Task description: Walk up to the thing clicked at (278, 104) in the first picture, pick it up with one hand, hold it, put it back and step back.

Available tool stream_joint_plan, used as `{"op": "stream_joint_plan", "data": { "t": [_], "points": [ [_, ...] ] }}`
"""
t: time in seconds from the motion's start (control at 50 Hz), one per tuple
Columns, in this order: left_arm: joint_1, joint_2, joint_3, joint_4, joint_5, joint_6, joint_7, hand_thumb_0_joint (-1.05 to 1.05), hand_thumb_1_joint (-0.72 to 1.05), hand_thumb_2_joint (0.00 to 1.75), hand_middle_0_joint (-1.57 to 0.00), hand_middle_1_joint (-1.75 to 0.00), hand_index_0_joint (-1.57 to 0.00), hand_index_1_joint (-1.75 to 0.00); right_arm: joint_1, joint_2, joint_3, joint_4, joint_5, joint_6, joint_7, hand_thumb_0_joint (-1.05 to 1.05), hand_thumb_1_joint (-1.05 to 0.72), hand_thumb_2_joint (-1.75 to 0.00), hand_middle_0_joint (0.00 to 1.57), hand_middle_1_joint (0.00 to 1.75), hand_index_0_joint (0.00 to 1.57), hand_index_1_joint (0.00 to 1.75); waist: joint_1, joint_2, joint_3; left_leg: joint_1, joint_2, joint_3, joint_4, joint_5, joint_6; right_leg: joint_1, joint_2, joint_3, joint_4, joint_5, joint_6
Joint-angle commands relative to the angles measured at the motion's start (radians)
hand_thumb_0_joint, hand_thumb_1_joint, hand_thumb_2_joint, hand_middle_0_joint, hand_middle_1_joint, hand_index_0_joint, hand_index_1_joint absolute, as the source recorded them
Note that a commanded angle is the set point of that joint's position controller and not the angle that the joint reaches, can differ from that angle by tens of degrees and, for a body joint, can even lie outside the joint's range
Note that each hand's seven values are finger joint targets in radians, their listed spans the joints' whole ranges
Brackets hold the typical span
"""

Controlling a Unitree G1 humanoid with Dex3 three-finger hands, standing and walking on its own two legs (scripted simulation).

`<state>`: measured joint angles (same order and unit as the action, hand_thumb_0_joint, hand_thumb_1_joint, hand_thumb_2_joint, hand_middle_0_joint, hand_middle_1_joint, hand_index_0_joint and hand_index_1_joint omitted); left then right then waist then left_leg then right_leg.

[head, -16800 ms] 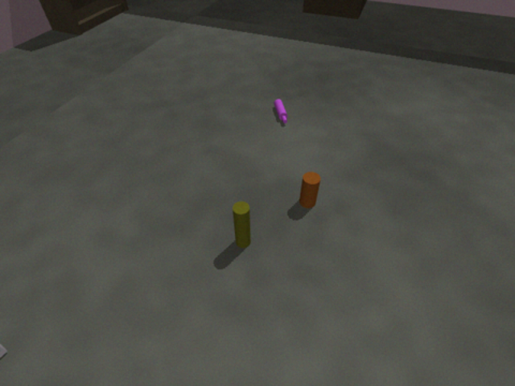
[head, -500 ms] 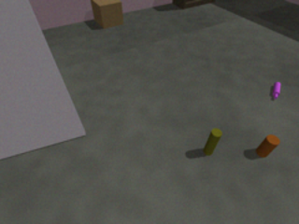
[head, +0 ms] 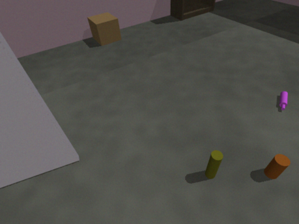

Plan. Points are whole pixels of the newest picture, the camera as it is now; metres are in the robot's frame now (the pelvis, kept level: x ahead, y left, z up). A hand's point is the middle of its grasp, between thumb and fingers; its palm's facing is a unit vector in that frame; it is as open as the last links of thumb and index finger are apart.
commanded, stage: walk up
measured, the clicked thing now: (283, 101) +1.33 -1.16 -0.75
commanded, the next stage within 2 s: none
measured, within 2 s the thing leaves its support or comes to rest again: neither
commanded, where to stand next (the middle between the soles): +0.95 +0.06 m, yaw +0 degrees
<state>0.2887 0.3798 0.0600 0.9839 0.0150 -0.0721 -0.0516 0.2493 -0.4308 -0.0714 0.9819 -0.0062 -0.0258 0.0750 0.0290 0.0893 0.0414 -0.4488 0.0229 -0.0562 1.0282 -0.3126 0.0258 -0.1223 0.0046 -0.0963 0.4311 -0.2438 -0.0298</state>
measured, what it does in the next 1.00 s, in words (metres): walks ahead: left foot, then right foot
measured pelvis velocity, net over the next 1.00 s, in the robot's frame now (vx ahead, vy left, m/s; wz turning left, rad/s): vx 0.47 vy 0.03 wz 0.00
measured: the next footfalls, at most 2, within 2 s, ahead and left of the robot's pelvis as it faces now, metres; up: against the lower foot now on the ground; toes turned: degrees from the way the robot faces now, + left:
left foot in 0.24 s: +0.29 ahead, +0.17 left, +0.00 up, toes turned +7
right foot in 0.68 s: +0.50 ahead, -0.10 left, +0.00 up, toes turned -5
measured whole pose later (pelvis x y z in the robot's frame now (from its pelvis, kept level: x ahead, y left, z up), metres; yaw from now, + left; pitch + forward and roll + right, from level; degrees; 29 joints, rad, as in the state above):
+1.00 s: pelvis +0.47 +0.03 +0.00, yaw +0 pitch -3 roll -2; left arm 0.37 0.41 0.05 0.88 0.01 -0.08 -0.05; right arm 0.26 -0.43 -0.06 0.85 -0.01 -0.03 0.09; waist 0.05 0.06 0.08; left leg -0.51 0.10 0.00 0.79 -0.26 0.01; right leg -0.16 -0.03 -0.08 0.49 -0.28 -0.01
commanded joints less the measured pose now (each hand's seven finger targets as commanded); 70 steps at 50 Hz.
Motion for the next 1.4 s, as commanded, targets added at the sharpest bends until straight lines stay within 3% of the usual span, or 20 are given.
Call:
{"op": "stream_joint_plan", "data": {
  "t": [0.0,0.16,0.22,0.24,0.26,0.28,0.38,0.56,0.62,0.66,0.68,0.72,0.84,0.98,1.06,1.08,1.12,1.16,1.22,1.38],
  "points": [
    [-0.083,0.306,0.077,-0.122,-0.003,-0.049,0.023,0.00,0.90,0.90,-0.20,-0.30,-0.20,-0.30,0.010,-0.190,-0.056,-0.082,-0.008,-0.016,0.010,0.00,-0.90,-0.90,0.20,0.30,0.20,0.30,-0.029,-0.195,0.112,-0.110,0.067,-0.064,-0.125,0.094,-0.043,-0.088,-0.277,0.251,-0.331,-0.259,-0.170],
    [0.000,0.310,0.081,-0.128,0.001,-0.039,0.017,0.00,0.90,0.90,-0.20,-0.30,-0.20,-0.30,-0.141,-0.151,-0.054,-0.167,-0.021,-0.034,0.026,0.00,-0.90,-0.90,0.20,0.30,0.20,0.30,0.022,-0.162,0.056,0.020,0.073,0.108,-0.443,0.182,-0.012,0.040,-0.243,0.094,-0.169,0.141,-0.137],
    [0.009,0.286,0.061,-0.139,-0.008,-0.026,0.024,0.00,0.90,0.90,-0.20,-0.30,-0.20,-0.30,0.047,-0.183,-0.079,-0.119,-0.031,-0.046,0.007,0.00,-0.90,-0.90,0.20,0.30,0.20,0.30,-0.079,-0.046,-0.059,0.334,-0.002,0.158,-0.528,0.140,0.039,-0.028,-0.182,0.013,0.196,0.404,-0.103],
    [0.042,0.232,0.042,-0.146,-0.012,-0.018,0.029,0.00,0.90,0.90,-0.20,-0.30,-0.20,-0.30,0.225,-0.240,-0.102,-0.080,-0.045,-0.054,-0.008,0.00,-0.90,-0.90,0.20,0.30,0.20,0.30,-0.154,0.067,-0.162,0.557,0.055,0.058,-0.541,0.039,0.095,-0.175,-0.121,-0.018,0.489,0.323,-0.067],
    [0.089,0.140,0.021,-0.167,-0.028,-0.016,0.026,0.00,0.90,0.90,-0.20,-0.30,-0.20,-0.30,0.278,-0.332,-0.129,-0.097,-0.050,-0.060,-0.024,0.00,-0.90,-0.90,0.20,0.30,0.20,0.30,-0.150,0.303,-0.216,0.745,0.318,-0.405,-0.613,-0.032,0.177,-0.475,0.047,0.007,0.747,-0.170,-0.011],
    [0.066,0.247,0.046,-0.162,-0.032,-0.011,0.038,0.00,0.90,0.90,-0.20,-0.30,-0.20,-0.30,0.250,-0.349,-0.131,-0.115,-0.008,-0.061,-0.026,0.00,-0.90,-0.90,0.20,0.30,0.20,0.30,-0.155,0.176,-0.260,0.788,0.409,-0.661,-0.720,-0.021,0.294,-0.558,0.066,0.126,0.822,-0.323,-0.029],
    [0.041,0.226,0.029,-0.134,-0.043,-0.010,0.023,0.00,0.90,0.90,-0.20,-0.30,-0.20,-0.30,0.072,-0.217,-0.065,-0.166,0.015,-0.067,-0.048,0.00,-0.90,-0.90,0.20,0.30,0.20,0.30,-0.047,0.035,-0.040,0.359,0.272,-0.093,-0.699,0.457,0.180,-0.401,-0.062,0.206,0.708,-0.114,-0.017],
    [-0.052,0.201,0.046,-0.165,-0.009,-0.009,-0.025,0.00,0.90,0.90,-0.20,-0.30,-0.20,-0.30,0.022,-0.235,-0.062,-0.222,0.004,-0.079,-0.033,0.00,-0.90,-0.90,0.20,0.30,0.20,0.30,-0.039,0.055,0.016,0.216,0.222,0.068,-0.699,0.220,0.167,-0.210,-0.072,0.049,0.205,0.150,0.009],
    [0.053,0.232,0.068,-0.119,-0.005,-0.010,-0.018,0.00,0.90,0.90,-0.20,-0.30,-0.20,-0.30,-0.019,-0.227,-0.054,-0.239,0.008,-0.066,-0.035,0.00,-0.90,-0.90,0.20,0.30,0.20,0.30,0.037,-0.031,-0.031,0.083,0.201,0.078,-0.555,0.053,0.131,0.029,-0.038,0.017,0.191,0.156,-0.003],
    [0.210,0.323,0.110,-0.093,0.002,-0.023,0.003,0.00,0.90,0.90,-0.20,-0.30,-0.20,-0.30,0.068,-0.147,-0.024,-0.235,0.002,-0.062,-0.033,0.00,-0.90,-0.90,0.20,0.30,0.20,0.30,0.111,-0.323,-0.122,-0.050,0.063,0.172,-0.086,0.047,0.079,0.250,-0.107,0.190,0.041,-0.174,-0.047],
    [0.233,0.393,0.120,-0.121,0.001,-0.034,0.015,0.00,0.90,0.90,-0.20,-0.30,-0.20,-0.30,0.113,-0.112,-0.009,-0.244,0.005,-0.056,-0.031,0.00,-0.90,-0.90,0.20,0.30,0.20,0.30,0.091,-0.423,-0.111,-0.191,-0.044,0.136,0.129,-0.207,0.032,0.264,-0.364,0.645,-0.138,-0.295,-0.122],
    [0.125,0.399,0.107,-0.155,-0.020,-0.033,0.019,0.00,0.90,0.90,-0.20,-0.30,-0.20,-0.30,0.061,-0.234,-0.036,-0.220,0.001,-0.050,-0.044,0.00,-0.90,-0.90,0.20,0.30,0.20,0.30,0.068,-0.272,-0.043,-0.249,0.021,0.028,0.235,-0.193,0.011,0.169,-0.447,0.835,-0.211,-0.225,-0.270],
    [0.008,0.279,0.066,-0.182,-0.018,-0.046,0.028,0.00,0.90,0.90,-0.20,-0.30,-0.20,-0.30,0.121,-0.173,-0.037,-0.161,0.010,-0.029,-0.019,0.00,-0.90,-0.90,0.20,0.30,0.20,0.30,-0.029,-0.233,0.035,-0.040,0.059,0.008,0.002,0.016,-0.006,-0.138,-0.231,0.245,-0.176,0.036,-0.175],
    [0.009,0.329,0.077,-0.211,-0.001,-0.049,0.019,0.00,0.90,0.90,-0.20,-0.30,-0.20,-0.30,-0.021,-0.166,-0.057,-0.210,-0.009,-0.038,0.013,0.00,-0.90,-0.90,0.20,0.30,0.20,0.30,0.000,-0.228,0.036,0.071,0.086,0.070,-0.364,0.126,-0.024,-0.201,-0.271,0.207,-0.181,-0.230,-0.174],
    [-0.008,0.287,0.057,-0.206,0.001,-0.031,0.019,0.00,0.90,0.90,-0.20,-0.30,-0.20,-0.30,0.129,-0.199,-0.081,-0.150,-0.018,-0.054,-0.004,0.00,-0.90,-0.90,0.20,0.30,0.20,0.30,-0.100,-0.097,-0.047,0.388,0.016,0.144,-0.452,0.080,-0.001,-0.314,-0.205,0.117,0.084,-0.142,-0.124],
    [0.038,0.236,0.039,-0.203,0.006,-0.028,0.017,0.00,0.90,0.90,-0.20,-0.30,-0.20,-0.30,0.230,-0.241,-0.098,-0.121,-0.020,-0.063,-0.016,0.00,-0.90,-0.90,0.20,0.30,0.20,0.30,-0.148,0.074,-0.109,0.521,0.049,0.045,-0.542,-0.063,0.031,-0.365,-0.138,0.057,0.374,-0.011,-0.093],
    [0.117,0.214,0.029,-0.188,-0.013,-0.015,0.030,0.00,0.90,0.90,-0.20,-0.30,-0.20,-0.30,0.210,-0.342,-0.106,-0.175,-0.010,-0.078,-0.036,0.00,-0.90,-0.90,0.20,0.30,0.20,0.30,-0.106,0.164,-0.086,0.546,0.412,-0.610,-0.794,-0.243,0.190,-0.615,0.025,0.099,0.742,-0.280,-0.022],
    [0.031,0.289,0.035,-0.175,-0.009,-0.012,0.042,0.00,0.90,0.90,-0.20,-0.30,-0.20,-0.30,0.149,-0.309,-0.095,-0.174,0.012,-0.073,-0.040,0.00,-0.90,-0.90,0.20,0.30,0.20,0.30,-0.087,0.038,0.023,0.390,0.397,-0.491,-0.768,-0.078,0.237,-0.598,-0.065,0.191,0.784,-0.212,-0.028],
    [0.075,0.242,0.038,-0.136,-0.030,-0.004,0.025,0.00,0.90,0.90,-0.20,-0.30,-0.20,-0.30,0.124,-0.226,-0.055,-0.177,0.010,-0.089,-0.050,0.00,-0.90,-0.90,0.20,0.30,0.20,0.30,-0.040,0.042,0.038,0.315,0.249,-0.139,-0.722,0.386,0.106,-0.463,-0.085,0.205,0.656,-0.082,-0.018],
    [-0.116,0.199,0.046,-0.211,-0.003,0.014,-0.008,0.00,0.90,0.90,-0.20,-0.30,-0.20,-0.30,0.193,-0.235,-0.057,-0.197,0.014,-0.088,-0.060,0.00,-0.90,-0.90,0.20,0.30,0.20,0.30,-0.073,0.034,0.034,0.364,0.232,-0.072,-0.728,0.497,0.185,-0.441,-0.105,0.083,0.368,0.013,0.017]
  ]
}}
